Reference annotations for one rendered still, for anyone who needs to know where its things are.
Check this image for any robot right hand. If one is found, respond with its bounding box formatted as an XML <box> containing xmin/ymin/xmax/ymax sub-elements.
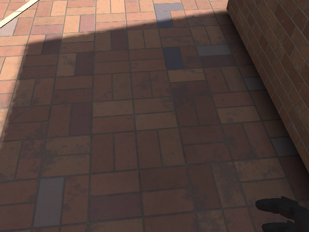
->
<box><xmin>255</xmin><ymin>196</ymin><xmax>309</xmax><ymax>232</ymax></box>

